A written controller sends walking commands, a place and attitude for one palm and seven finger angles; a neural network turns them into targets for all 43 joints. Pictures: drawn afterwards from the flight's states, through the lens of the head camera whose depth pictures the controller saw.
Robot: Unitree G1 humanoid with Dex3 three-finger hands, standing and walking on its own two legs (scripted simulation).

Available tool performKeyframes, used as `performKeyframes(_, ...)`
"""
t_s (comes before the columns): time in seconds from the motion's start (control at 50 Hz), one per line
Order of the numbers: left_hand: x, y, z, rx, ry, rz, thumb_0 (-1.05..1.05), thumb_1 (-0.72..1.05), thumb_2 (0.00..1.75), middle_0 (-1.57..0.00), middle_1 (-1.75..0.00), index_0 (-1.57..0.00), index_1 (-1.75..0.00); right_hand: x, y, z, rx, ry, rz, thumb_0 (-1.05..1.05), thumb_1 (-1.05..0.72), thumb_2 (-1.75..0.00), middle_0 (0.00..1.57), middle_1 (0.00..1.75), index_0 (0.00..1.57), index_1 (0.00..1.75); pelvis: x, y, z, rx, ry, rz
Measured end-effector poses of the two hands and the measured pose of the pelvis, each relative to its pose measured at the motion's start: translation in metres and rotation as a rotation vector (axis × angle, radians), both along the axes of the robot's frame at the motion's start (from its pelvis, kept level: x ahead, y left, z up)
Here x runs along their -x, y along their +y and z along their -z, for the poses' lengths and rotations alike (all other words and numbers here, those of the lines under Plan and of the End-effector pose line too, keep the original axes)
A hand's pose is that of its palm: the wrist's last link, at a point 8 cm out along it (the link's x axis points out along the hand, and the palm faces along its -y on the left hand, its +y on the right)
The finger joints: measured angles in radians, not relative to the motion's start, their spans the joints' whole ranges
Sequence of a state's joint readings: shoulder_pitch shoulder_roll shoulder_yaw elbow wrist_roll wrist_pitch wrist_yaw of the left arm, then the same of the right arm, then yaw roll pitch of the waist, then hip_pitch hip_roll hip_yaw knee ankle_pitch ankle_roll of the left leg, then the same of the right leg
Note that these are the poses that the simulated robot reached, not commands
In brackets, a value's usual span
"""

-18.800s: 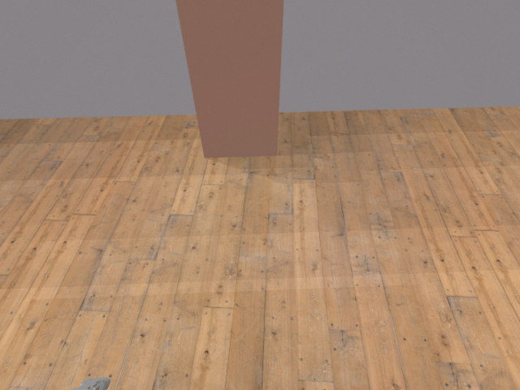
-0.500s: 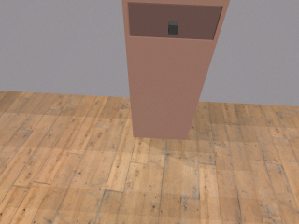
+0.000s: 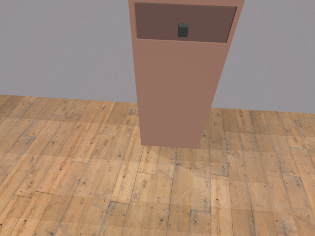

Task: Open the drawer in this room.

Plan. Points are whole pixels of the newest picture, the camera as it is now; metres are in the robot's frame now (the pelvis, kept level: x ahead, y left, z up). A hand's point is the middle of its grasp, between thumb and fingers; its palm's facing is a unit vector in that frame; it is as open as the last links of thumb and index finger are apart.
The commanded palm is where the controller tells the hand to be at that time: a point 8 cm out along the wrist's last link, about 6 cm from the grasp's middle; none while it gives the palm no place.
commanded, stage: look at it before walking up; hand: left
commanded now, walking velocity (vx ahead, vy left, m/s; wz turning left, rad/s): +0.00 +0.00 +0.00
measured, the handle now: (182, 28) +0.83 -0.05 +0.15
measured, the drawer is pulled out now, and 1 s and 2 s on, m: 0.00 0.00 0.00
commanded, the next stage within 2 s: take the last steps up to it in 0.46 s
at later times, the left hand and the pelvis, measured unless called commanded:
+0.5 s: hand out of the picture -0.02 +0.16 -0.18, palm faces +0.04 -0.99 -0.17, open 7.4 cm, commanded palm none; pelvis +0.01 +0.00 +0.00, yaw +0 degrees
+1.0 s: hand out of the picture +0.08 +0.13 -0.18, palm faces +0.00 -0.97 -0.23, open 7.4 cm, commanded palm none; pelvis +0.05 -0.06 -0.02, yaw -4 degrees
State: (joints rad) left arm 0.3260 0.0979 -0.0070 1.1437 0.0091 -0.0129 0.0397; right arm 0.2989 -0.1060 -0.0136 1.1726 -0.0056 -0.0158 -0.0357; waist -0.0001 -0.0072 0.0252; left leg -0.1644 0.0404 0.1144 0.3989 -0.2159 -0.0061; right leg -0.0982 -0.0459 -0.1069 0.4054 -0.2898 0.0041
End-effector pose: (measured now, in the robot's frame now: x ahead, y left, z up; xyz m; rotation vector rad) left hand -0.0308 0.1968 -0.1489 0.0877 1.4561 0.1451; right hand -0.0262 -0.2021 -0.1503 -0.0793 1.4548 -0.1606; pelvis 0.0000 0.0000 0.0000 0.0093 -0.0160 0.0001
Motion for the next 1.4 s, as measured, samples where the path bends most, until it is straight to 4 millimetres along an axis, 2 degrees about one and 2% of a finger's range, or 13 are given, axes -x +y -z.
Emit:
performKeyframes(0.26,0.001,0.003,0.000,-0.007,0.013,0.000,0.00,0.91,0.90,-0.20,-0.29,-0.20,-0.30,-0.011,-0.010,-0.002,0.022,-0.013,-0.012,0.01,-0.92,-0.90,0.20,0.30,0.20,0.30,-0.004,-0.002,0.000,0.001,0.000,-0.003)
performKeyframes(0.64,-0.013,0.012,-0.001,-0.019,-0.008,0.010,0.00,0.91,0.90,-0.20,-0.29,-0.20,-0.30,-0.010,-0.004,-0.002,0.013,-0.004,-0.010,0.01,-0.91,-0.90,0.20,0.30,0.20,0.30,-0.007,0.001,0.000,0.001,0.000,-0.002)
performKeyframes(0.76,-0.017,0.012,0.005,-0.004,0.030,0.043,0.00,0.91,0.90,-0.20,-0.29,-0.20,-0.30,-0.008,-0.008,0.003,0.016,-0.011,0.044,0.00,-0.91,-0.90,0.20,0.30,0.20,0.30,-0.013,-0.004,0.006,-0.015,0.011,0.037)
performKeyframes(0.82,-0.030,0.010,0.003,-0.011,0.050,0.078,0.00,0.91,0.90,-0.20,-0.29,-0.20,-0.30,-0.002,-0.018,0.006,0.017,-0.013,0.087,0.00,-0.91,-0.90,0.20,0.30,0.20,0.30,-0.017,-0.013,0.008,-0.024,0.022,0.062)
performKeyframes(0.9,-0.067,0.000,-0.004,-0.039,-0.009,0.104,0.00,0.91,0.90,-0.20,-0.29,-0.19,-0.30,0.007,-0.042,0.012,0.012,0.032,0.112,0.00,-0.90,-0.90,0.20,0.30,0.20,0.30,-0.029,-0.031,0.010,-0.025,0.026,0.073)
performKeyframes(0.96,-0.094,-0.011,-0.001,-0.071,-0.091,0.096,0.00,0.91,0.90,-0.20,-0.29,-0.20,-0.30,0.004,-0.066,0.022,0.010,0.079,0.099,0.00,-0.90,-0.90,0.20,0.30,0.20,0.30,-0.042,-0.050,0.019,-0.014,0.020,0.064)
performKeyframes(1.0,-0.102,-0.020,-0.003,-0.083,-0.121,0.069,0.00,0.91,0.90,-0.20,-0.29,-0.20,-0.30,-0.012,-0.082,0.021,0.015,0.093,0.078,0.01,-0.90,-0.90,0.20,0.30,0.20,0.30,-0.051,-0.060,0.018,-0.009,0.020,0.062)
performKeyframes(1.04,-0.103,-0.030,-0.006,-0.083,-0.106,0.058,0.00,0.91,0.90,-0.20,-0.29,-0.19,-0.30,-0.040,-0.097,0.014,0.028,0.056,0.066,0.01,-0.91,-0.90,0.20,0.30,0.20,0.30,-0.062,-0.068,0.012,-0.011,0.022,0.067)
performKeyframes(1.12,-0.100,-0.054,-0.010,-0.053,-0.020,0.070,0.00,0.91,0.90,-0.20,-0.29,-0.19,-0.30,-0.114,-0.122,0.001,0.055,-0.093,0.048,0.01,-0.91,-0.90,0.20,0.30,0.20,0.30,-0.086,-0.080,0.003,-0.013,0.027,0.081)
performKeyframes(1.18,-0.101,-0.071,-0.009,-0.023,0.037,0.071,0.00,0.91,0.90,-0.20,-0.29,-0.20,-0.30,-0.170,-0.132,-0.005,0.067,-0.188,0.033,0.01,-0.91,-0.90,0.19,0.30,0.20,0.30,-0.105,-0.087,0.002,-0.006,0.032,0.086)
performKeyframes(1.24,-0.107,-0.085,-0.006,0.002,0.082,0.058,0.00,0.90,0.90,-0.20,-0.29,-0.20,-0.30,-0.221,-0.134,-0.009,0.068,-0.249,0.004,0.01,-0.91,-0.90,0.19,0.30,0.19,0.30,-0.127,-0.092,0.004,0.004,0.034,0.088)
performKeyframes(1.32,-0.120,-0.096,0.001,0.027,0.137,0.032,0.00,0.90,0.90,-0.20,-0.29,-0.20,-0.30,-0.286,-0.127,-0.008,0.056,-0.293,-0.045,0.00,-0.91,-0.90,0.19,0.30,0.19,0.30,-0.160,-0.096,0.010,0.015,0.035,0.088)
performKeyframes(1.4,-0.146,-0.097,0.015,0.049,0.188,0.025,0.00,0.90,0.90,-0.20,-0.29,-0.20,-0.30,-0.338,-0.117,-0.001,0.060,-0.349,-0.061,0.00,-0.91,-0.90,0.19,0.30,0.20,0.30,-0.200,-0.096,0.023,0.022,0.029,0.101)
